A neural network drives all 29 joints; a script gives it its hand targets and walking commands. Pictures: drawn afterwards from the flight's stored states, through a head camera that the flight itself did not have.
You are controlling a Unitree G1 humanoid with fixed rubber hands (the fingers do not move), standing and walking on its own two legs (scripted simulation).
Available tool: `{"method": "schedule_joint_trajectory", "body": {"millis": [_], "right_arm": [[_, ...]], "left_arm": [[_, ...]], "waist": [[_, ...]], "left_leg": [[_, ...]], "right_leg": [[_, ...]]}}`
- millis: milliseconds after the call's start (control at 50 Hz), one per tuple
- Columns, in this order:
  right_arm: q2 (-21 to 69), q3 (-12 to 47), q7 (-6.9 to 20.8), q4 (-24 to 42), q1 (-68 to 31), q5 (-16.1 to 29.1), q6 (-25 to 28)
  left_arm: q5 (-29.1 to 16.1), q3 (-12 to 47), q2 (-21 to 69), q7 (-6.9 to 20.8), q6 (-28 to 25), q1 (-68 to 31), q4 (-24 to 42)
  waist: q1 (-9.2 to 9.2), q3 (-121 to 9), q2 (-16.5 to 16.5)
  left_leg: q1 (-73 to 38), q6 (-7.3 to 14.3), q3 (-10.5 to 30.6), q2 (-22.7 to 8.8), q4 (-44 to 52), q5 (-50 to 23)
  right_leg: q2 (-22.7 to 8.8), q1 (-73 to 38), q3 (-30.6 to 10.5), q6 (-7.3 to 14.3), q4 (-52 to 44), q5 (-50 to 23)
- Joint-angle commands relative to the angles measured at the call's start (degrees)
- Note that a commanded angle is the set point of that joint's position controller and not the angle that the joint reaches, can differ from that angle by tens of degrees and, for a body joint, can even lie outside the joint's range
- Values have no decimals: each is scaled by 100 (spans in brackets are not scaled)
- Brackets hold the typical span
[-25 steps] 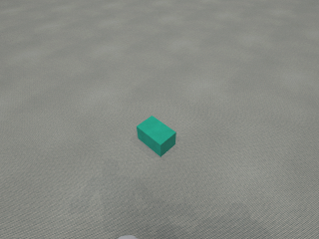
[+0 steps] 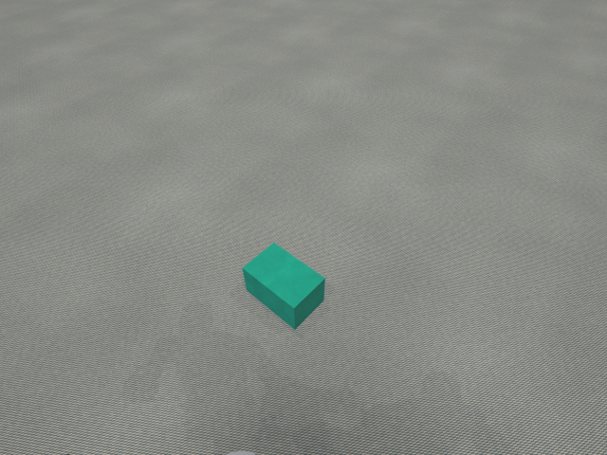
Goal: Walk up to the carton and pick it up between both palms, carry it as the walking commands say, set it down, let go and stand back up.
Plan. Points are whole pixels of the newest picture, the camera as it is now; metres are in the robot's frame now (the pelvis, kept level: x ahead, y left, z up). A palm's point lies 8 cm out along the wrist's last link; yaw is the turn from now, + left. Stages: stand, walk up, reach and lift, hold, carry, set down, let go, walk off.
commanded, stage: walk up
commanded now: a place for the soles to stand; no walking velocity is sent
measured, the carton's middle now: (284, 284) +0.84 +0.07 -0.66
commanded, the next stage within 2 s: none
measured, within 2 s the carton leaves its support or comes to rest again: neither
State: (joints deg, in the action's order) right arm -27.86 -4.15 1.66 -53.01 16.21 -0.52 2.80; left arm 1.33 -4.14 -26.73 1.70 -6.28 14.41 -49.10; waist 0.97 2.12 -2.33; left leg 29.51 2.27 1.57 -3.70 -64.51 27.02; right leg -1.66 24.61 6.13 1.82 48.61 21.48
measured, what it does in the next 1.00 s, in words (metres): walks ahead: left foot, then right foot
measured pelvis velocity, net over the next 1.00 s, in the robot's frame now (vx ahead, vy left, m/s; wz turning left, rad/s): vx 0.30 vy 0.01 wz -0.01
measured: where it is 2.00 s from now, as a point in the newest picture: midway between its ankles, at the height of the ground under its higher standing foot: (311, 429)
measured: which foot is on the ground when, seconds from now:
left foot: up 0.00-0.16, down 0.18-0.46, up 0.48-0.70, down 0.72-1.00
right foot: down 0.00-0.20, up 0.22-0.42, down 0.44-0.74, up 0.76-0.96, down 0.98-1.00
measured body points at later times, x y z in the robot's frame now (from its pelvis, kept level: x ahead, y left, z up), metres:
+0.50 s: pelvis +0.15 +0.01 +0.00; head +0.15 +0.00 +0.45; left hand +0.24 +0.35 -0.09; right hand +0.21 -0.36 -0.10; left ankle +0.17 +0.14 -0.68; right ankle +0.22 -0.11 -0.70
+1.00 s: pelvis +0.30 +0.01 -0.01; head +0.32 +0.01 +0.44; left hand +0.41 +0.35 -0.10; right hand +0.35 -0.35 -0.10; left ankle +0.32 +0.14 -0.70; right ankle +0.39 -0.11 -0.70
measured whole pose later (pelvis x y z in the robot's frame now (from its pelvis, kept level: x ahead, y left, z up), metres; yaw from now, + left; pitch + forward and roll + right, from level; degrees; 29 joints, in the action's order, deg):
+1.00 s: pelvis +0.30 +0.01 -0.01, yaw -1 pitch -3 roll +0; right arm -28.2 -2.5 0.2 -52.9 14.9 -0.5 4.1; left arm 1.2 -4.0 -26.3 1.2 -3.9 11.0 -52.1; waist 1.8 5.9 0.4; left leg 22.8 -0.8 -7.5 -6.5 -52.2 26.1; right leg -3.3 28.6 3.7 2.5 48.5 17.3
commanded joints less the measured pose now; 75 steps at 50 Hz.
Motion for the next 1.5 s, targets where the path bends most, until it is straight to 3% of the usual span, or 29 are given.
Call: {"method": "schedule_joint_trajectory", "body": {"millis": [0,120,160,180,200,220,260,320,400,440,460,480,540,600,680,700,720,740,760,840,940,980,1000,1060,1120,1160,1220,1320,1480], "right_arm": [[-1289,-230,-55,493,-578,3,324],[-999,-248,171,439,-422,50,342],[-1183,-387,133,143,420,25,367],[-1505,-543,65,45,1121,-8,362],[-2085,-651,-14,142,1454,-33,361],[-2126,-669,-41,270,1023,40,391],[-1750,-531,-87,527,299,61,330],[-1719,-437,-57,487,-69,-31,275],[-1625,-415,57,520,-543,-44,181],[-1142,-262,35,656,-939,-116,93],[-692,-166,12,940,-1446,-19,111],[-857,-116,-77,865,-1431,4,127],[-1349,-251,-58,323,-508,-13,264],[-1177,-241,73,188,-164,-29,270],[-1102,-317,143,31,325,24,300],[-1293,-424,71,-138,801,-10,316],[-1638,-562,-28,-141,1413,-29,338],[-2060,-626,-112,-59,1638,-79,381],[-2120,-638,-130,105,1236,52,397],[-1580,-379,-182,407,199,0,340],[-1266,-89,-185,438,-571,19,222],[-812,128,-196,420,-489,3,197],[-714,98,-239,455,-558,114,163],[-1017,72,-364,136,-506,114,153],[-1056,-24,-362,-369,337,70,213],[-1242,-12,-344,-323,-231,65,238],[-1327,60,-373,-326,-683,114,240],[-828,195,-368,-617,-986,138,135],[-934,172,-302,-985,-1443,32,96]], "left_arm": [[-112,-462,-1729,-188,-35,528,205],[-116,-335,-1699,-35,-34,120,355],[-86,-225,-1382,3,32,-144,415],[-90,-139,-1027,12,43,-231,531],[-169,-98,-839,-14,63,-518,780],[-107,-116,-1296,-88,95,-714,778],[-62,-168,-1459,-74,140,-313,403],[-32,-237,-1353,33,102,274,42],[24,-349,-1224,110,122,571,-110],[35,-523,-1410,36,57,1303,-362],[70,-650,-1985,-74,2,1919,-361],[45,-633,-2087,-135,-23,1448,-120],[-56,-447,-1676,-178,42,434,136],[-57,-415,-1643,-97,14,175,261],[12,-345,-1591,36,113,-244,353],[31,-248,-1327,28,169,-126,308],[-34,-149,-942,34,192,-485,533],[-138,-68,-799,-17,190,-795,766],[-68,-113,-1221,-96,213,-847,659],[-40,-238,-1300,-39,173,9,75],[-59,-289,-956,-99,204,405,-207],[20,-401,-1228,-165,150,575,-323],[-40,-397,-1650,-216,140,583,-258],[-89,-272,-1600,-294,233,-206,-128],[-113,-85,-1359,-259,325,-928,25],[-158,-51,-1212,-231,370,-1138,-45],[-262,-10,-1090,-241,370,-1146,-360],[-159,-8,-1189,-247,310,-1249,-725],[-130,71,-907,-190,406,-1748,-1010]], "waist": [[-502,237,628],[-201,153,1355],[368,-225,596],[776,-560,-480],[921,-402,-1667],[757,26,-330],[270,254,217],[92,-55,-766],[-162,-98,-962],[-819,-272,316],[-1371,-61,2417],[-1142,176,1562],[-395,297,484],[-213,463,1271],[192,25,1061],[414,-211,393],[867,-130,-837],[953,-60,-1412],[771,173,-246],[126,153,-617],[-350,-143,-779],[-567,-606,352],[-587,-959,1277],[-385,-467,1181],[116,-646,866],[-29,-578,230],[-169,-711,98],[-51,-899,654],[-65,-506,282]], "left_leg": [[2151,-61,417,-227,-41,-343],[-254,-69,-629,-67,2088,-646],[-2421,139,-823,357,2568,-572],[-3412,440,85,-36,3028,328],[-3495,1267,3822,-1908,4957,2265],[-2886,1635,4492,-2410,5424,2706],[-2076,1436,3217,-2151,5033,2255],[-1288,1297,1796,-1789,4616,1281],[-209,1030,894,-1543,4233,1799],[1454,471,-85,-651,2486,2284],[2778,97,-651,333,-89,1198],[3006,84,427,341,-842,303],[1947,-76,411,-169,-210,-351],[943,-103,-125,-305,776,-450],[-1602,-12,-1016,231,2324,-529],[-2636,89,-878,419,2412,-257],[-3273,415,925,-477,3488,1069],[-3173,1273,4173,-2016,5100,2217],[-2746,1462,4520,-2519,5312,2044],[-1511,1362,1959,-1791,4321,-48],[189,851,365,-1319,3217,-2000],[624,307,-378,-646,1658,-1552],[709,-66,-550,23,568,-879],[681,76,22,-89,501,946],[-1145,73,-330,78,2106,-657],[-886,279,672,-477,2530,-2278],[-733,437,1174,-753,2817,-2777],[-1108,-39,-77,-120,2293,-2333],[-1110,140,408,-297,3367,-1893]], "right_leg": [[-2108,-1865,-3594,1487,-2794,1248],[-1555,-451,-1422,1195,-2396,-698],[-1107,751,-786,762,-1182,-484],[-672,1606,-189,511,309,-388],[76,2884,-62,174,1963,792],[-106,2911,-1148,99,2540,734],[-598,2472,-993,-25,2150,285],[-481,1251,-641,-55,1076,861],[-207,-302,-139,64,-232,200],[0,-2123,-460,246,-1166,868],[-1322,-2414,-3171,666,-2972,3248],[-2114,-2217,-4729,1238,-3579,3263],[-2143,-1362,-3634,1462,-3146,2631],[-1926,-399,-2262,1360,-2967,1312],[-1328,508,-966,915,-2170,1336],[-1081,1027,-632,745,-1172,1108],[-535,2124,30,351,716,974],[85,3043,-389,168,2044,1110],[-202,3006,-1340,92,2448,723],[-582,1645,-762,-67,1412,716],[-170,-804,-190,166,-276,-628],[-374,-1853,-973,332,-1370,-658],[-1671,-1622,-3106,1102,-2137,-586],[-1988,-1223,-2887,1472,-1697,-1755],[-1474,19,-1516,797,-1010,-2153],[-786,-37,-668,214,-402,-1469],[-469,-688,-592,32,-321,-1484],[-1242,-1042,-1061,493,-1427,-2157],[-951,-1147,-518,109,-1985,-466]]}}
